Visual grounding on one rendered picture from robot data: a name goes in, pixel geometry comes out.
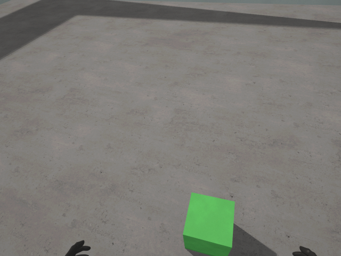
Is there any carton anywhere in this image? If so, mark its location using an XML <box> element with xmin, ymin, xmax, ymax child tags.
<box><xmin>183</xmin><ymin>193</ymin><xmax>235</xmax><ymax>256</ymax></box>

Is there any left robot hand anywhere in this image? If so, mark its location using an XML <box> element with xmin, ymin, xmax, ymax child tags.
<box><xmin>65</xmin><ymin>240</ymin><xmax>91</xmax><ymax>256</ymax></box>

